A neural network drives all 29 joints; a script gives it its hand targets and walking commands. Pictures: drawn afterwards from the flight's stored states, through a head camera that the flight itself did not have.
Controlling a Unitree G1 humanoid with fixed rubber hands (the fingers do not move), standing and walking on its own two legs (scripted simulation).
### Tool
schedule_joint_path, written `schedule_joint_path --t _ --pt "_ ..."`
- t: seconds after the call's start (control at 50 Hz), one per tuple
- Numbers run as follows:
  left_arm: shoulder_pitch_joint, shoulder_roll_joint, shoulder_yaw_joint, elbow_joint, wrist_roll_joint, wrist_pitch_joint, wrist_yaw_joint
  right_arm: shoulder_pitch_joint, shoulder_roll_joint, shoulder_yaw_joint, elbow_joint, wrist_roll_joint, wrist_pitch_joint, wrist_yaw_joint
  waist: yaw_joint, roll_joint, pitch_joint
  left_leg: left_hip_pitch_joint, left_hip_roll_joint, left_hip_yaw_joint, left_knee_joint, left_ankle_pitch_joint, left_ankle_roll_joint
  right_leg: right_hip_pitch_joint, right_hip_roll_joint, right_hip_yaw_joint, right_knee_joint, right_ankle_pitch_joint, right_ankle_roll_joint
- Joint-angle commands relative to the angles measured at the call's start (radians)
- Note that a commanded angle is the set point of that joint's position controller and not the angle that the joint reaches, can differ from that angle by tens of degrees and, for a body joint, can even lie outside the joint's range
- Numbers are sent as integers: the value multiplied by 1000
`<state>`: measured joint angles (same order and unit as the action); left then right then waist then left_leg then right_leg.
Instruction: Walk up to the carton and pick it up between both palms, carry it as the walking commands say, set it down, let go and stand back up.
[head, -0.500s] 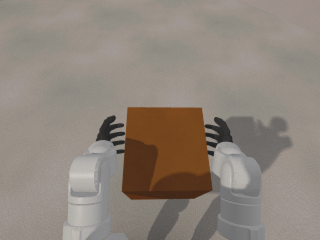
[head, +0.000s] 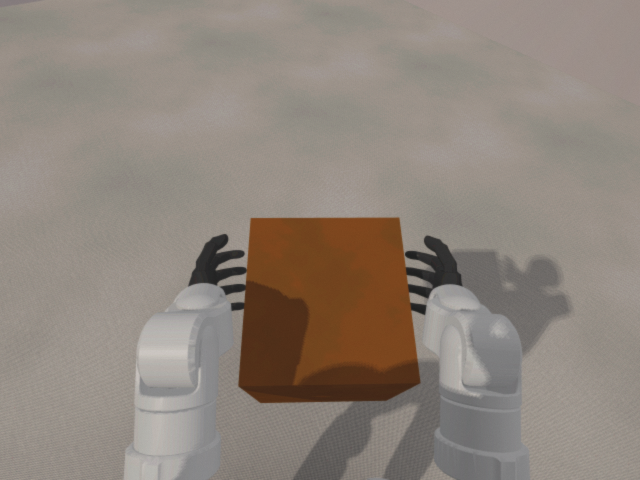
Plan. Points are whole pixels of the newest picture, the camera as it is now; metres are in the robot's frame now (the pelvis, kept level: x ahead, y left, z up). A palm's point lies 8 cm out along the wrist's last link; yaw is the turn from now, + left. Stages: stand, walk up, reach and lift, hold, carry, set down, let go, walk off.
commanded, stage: carry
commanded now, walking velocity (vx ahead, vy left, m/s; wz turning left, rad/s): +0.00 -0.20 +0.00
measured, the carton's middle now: (324, 317) +0.32 +0.01 +0.01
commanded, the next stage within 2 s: none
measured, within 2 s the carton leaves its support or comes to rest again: neither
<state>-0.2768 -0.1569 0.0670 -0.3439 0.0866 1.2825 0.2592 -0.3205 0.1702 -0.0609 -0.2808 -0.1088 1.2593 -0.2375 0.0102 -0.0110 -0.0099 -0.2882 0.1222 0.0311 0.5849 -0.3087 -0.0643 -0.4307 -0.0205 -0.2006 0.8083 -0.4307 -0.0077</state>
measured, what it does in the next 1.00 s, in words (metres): steps to the right: right foot, then left foot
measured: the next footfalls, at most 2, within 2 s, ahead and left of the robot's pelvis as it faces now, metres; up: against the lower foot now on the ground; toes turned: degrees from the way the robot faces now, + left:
right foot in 0.08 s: +0.06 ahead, -0.11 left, +0.00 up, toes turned -12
left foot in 0.54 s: -0.03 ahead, +0.08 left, +0.00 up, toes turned +4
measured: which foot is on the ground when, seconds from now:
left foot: down 0.00-0.10, up 0.12-0.52, down 0.54-0.82, up 0.84-1.00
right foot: up 0.00-0.06, down 0.08-0.56, up 0.58-0.78, down 0.80-1.00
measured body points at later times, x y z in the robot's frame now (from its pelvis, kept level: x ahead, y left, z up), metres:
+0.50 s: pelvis -0.04 -0.06 -0.01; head -0.03 -0.05 +0.44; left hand +0.25 +0.08 +0.09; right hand +0.26 -0.19 +0.09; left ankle -0.07 +0.08 -0.71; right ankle +0.02 -0.11 -0.73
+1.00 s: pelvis -0.07 -0.14 +0.00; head -0.04 -0.15 +0.45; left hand +0.23 -0.01 +0.09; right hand +0.24 -0.28 +0.08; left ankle -0.09 +0.03 -0.66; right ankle -0.03 -0.19 -0.73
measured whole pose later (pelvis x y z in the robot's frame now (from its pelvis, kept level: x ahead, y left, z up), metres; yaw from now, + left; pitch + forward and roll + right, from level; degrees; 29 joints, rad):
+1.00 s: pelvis -0.07 -0.14 +0.00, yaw -2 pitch +3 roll +2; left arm -0.29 -0.16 0.06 -0.36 0.07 1.27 0.27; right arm -0.32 0.17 -0.06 -0.30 -0.10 1.24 -0.26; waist 0.01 -0.01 0.02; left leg -0.52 0.09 0.03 1.09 -0.52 -0.04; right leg -0.38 -0.01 -0.19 0.57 -0.26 -0.12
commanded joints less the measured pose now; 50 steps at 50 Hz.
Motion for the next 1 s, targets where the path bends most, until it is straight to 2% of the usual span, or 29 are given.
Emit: schedule_joint_path --t 0.0,0.04,0.06,0.08,0.1,0.14,0.2,0.26,0.3,0.34,0.4,0.44,0.5,0.52,0.54,0.56,0.58,0.6,0.66,0.72,0.74,0.76,0.78,0.8,0.82,0.84,0.9,0.94,0.98 --pt "-430 -1038 -601 -172 -385 -33 -240 -245 1035 466 -108 341 -32 212 -31 321 -358 212 207 -176 -113 885 121 50 8 124 -136 16 32" --pt "-345 -1042 -565 -111 -364 -33 -235 -289 1030 504 -171 364 -42 206 -12 211 -416 191 156 -125 -16 789 84 221 -5 81 -438 141 23" --pt "-364 -1034 -558 -108 -365 -30 -237 -291 1011 487 -158 358 -40 204 -9 183 -436 108 140 -106 38 652 63 325 -65 114 -477 270 17" --pt "-407 -1015 -560 -128 -371 -40 -236 -318 1009 494 -158 363 -44 196 -5 49 -486 -34 85 -19 136 367 42 479 -182 163 -401 645 -12" --pt "-383 -1017 -552 -142 -362 -50 -247 -346 1036 540 -225 380 -50 198 0 -287 -433 -305 -47 97 291 -268 -1 544 -347 296 -355 1001 -75" --pt "-411 -1061 -562 -164 -389 -48 -255 -333 1069 550 -186 385 -44 204 5 -176 -457 -311 -45 37 527 -353 35 488 -335 273 -382 673 -163" --pt "-324 -1050 -523 -96 -349 -50 -256 -331 1059 566 -176 384 -46 201 5 -138 -352 -328 -35 49 571 -210 23 382 -255 205 -444 349 -158" --pt "-388 -1079 -559 -122 -366 -57 -263 -336 1071 556 -173 370 -48 200 5 -119 -347 -295 -36 75 518 -171 8 373 -247 168 -425 448 -176" --pt "-365 -1051 -544 -121 -357 -50 -259 -327 1064 551 -152 381 -43 202 8 -106 -335 -251 -47 90 468 -169 15 312 -236 167 -467 264 -165" --pt "-384 -1045 -541 -118 -357 -57 -255 -380 1048 556 -178 394 -47 203 10 -155 -333 -267 -50 91 439 -174 11 336 -257 212 -471 253 -183" --pt "-371 -1050 -550 -93 -348 -41 -249 -341 1042 527 -146 370 -36 202 7 -136 -345 -123 -65 107 328 -153 29 227 -243 183 -496 133 -162" --pt "-364 -1047 -562 -121 -345 -50 -244 -333 1053 540 -145 393 -38 211 7 -73 -352 -86 -78 108 232 -170 42 251 -252 197 -474 205 -161" --pt "-342 -1010 -561 -84 -334 -26 -233 -273 1011 506 -102 366 -26 211 -19 -35 -332 48 -57 93 -111 28 63 211 -196 117 -390 107 -82" --pt "-371 -1015 -549 -77 -329 -27 -235 -295 1032 504 -94 373 -21 219 -24 45 -300 113 42 -54 -185 54 96 95 -149 85 -298 104 -39" --pt "-364 -1020 -558 -89 -334 -30 -238 -269 1014 499 -93 361 -28 220 -28 215 -308 192 257 -351 -241 167 169 -41 -73 69 -149 81 3" --pt "-407 -1029 -589 -143 -348 -27 -250 -278 1020 498 -104 355 -30 220 -39 356 -265 121 399 -564 -303 255 275 -130 -20 138 79 -84 41" --pt "-462 -1016 -595 -155 -353 -32 -240 -277 1011 491 -83 353 -22 223 -34 251 -211 126 381 -506 -279 411 291 -188 -15 194 217 -103 49" --pt "-410 -1058 -600 -100 -351 -25 -240 -244 1033 486 -67 340 -22 222 -24 170 -231 176 322 -386 -215 579 247 -168 -37 234 226 -64 42" --pt "-453 -1081 -628 -149 -391 -44 -242 -264 1045 479 -117 349 -47 220 -28 254 -287 286 214 -194 -119 980 138 -116 -3 158 38 -29 41" --pt "-406 -1059 -617 -135 -393 -37 -231 -234 1018 462 -130 339 -45 209 -39 300 -356 325 208 -178 -71 1077 129 -27 14 118 -149 19 49" --pt "-406 -1033 -610 -152 -387 -40 -225 -234 993 448 -139 337 -48 205 -33 338 -400 329 177 -137 -33 1038 104 52 21 81 -270 90 52" --pt "-396 -1037 -597 -156 -382 -46 -225 -277 1011 470 -167 354 -56 204 -17 288 -446 316 159 -102 30 977 75 156 5 75 -432 229 37" --pt "-411 -1038 -598 -161 -378 -45 -227 -265 1013 474 -153 354 -55 202 -10 264 -451 160 133 -75 73 739 37 306 -57 109 -487 331 25" --pt "-438 -1049 -596 -186 -392 -54 -237 -313 1027 490 -199 363 -59 199 -7 22 -502 -55 85 -24 194 229 33 542 -192 185 -420 694 -3" --pt "-370 -1048 -567 -127 -370 -56 -242 -342 1028 535 -269 378 -63 199 -10 -306 -479 -318 -48 82 346 -318 -1 631 -362 326 -296 1228 -103" --pt "-443 -1042 -575 -209 -401 -67 -243 -346 1052 549 -236 392 -58 198 -8 -301 -472 -326 -40 47 507 -403 16 605 -337 284 -255 1300 -133" --pt "-333 -1050 -530 -123 -365 -63 -252 -390 1070 593 -237 417 -63 199 6 -141 -463 -343 -38 43 615 -251 37 531 -260 184 -312 841 -147" --pt "-357 -1062 -549 -123 -365 -59 -261 -366 1079 584 -198 397 -52 202 9 -81 -390 -313 -37 58 590 -194 23 402 -243 185 -390 476 -167" --pt "-359 -1039 -541 -95 -355 -59 -256 -350 1053 553 -144 377 -47 199 12 -83 -380 -303 -47 56 564 -196 18 360 -274 259 -452 317 -168"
